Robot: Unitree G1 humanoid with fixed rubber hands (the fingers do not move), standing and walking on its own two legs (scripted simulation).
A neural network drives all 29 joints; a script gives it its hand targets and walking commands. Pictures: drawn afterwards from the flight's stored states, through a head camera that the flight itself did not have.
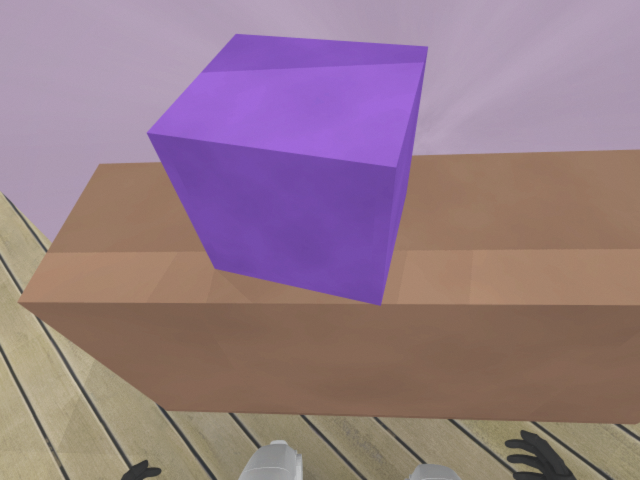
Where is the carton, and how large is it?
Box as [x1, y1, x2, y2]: [147, 34, 427, 305]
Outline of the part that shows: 235,34 147,132 214,267 222,270 380,305 406,192 427,46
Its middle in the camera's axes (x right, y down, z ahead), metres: -0.02 -0.11 +0.60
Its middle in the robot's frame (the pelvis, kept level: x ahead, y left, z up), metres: +0.53 +0.05 +0.07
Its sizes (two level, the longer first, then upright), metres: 0.290 0.253 0.280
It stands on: a pedestal, 0.67 m high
